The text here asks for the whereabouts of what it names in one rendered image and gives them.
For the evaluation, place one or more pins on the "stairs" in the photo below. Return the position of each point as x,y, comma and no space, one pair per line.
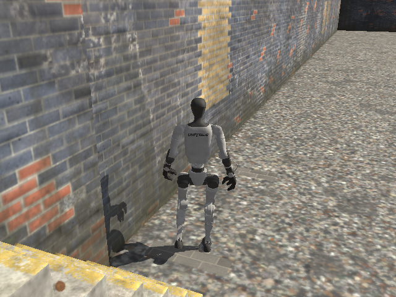
30,272

